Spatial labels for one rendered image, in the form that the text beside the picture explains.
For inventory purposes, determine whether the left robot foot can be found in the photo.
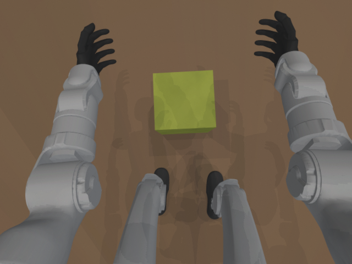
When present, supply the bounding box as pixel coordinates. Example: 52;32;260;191
154;168;169;216

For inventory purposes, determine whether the carton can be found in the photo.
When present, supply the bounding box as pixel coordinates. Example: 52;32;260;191
153;70;216;135

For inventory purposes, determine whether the left robot upper arm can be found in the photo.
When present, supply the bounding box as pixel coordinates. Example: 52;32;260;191
0;160;102;264

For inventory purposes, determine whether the right robot forearm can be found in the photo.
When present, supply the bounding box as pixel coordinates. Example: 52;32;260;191
274;51;352;153

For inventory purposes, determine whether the right robot hand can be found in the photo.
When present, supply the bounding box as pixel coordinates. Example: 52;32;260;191
254;11;299;68

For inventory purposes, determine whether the robot left shin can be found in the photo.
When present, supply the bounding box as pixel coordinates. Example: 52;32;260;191
136;173;162;190

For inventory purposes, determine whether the left robot hand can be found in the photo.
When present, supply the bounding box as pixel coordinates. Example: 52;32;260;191
76;23;117;75

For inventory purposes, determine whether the left robot forearm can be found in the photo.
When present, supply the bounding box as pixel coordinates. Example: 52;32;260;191
25;64;103;208

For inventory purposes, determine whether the right robot upper arm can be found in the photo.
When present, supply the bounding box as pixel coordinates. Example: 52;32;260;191
286;149;352;264

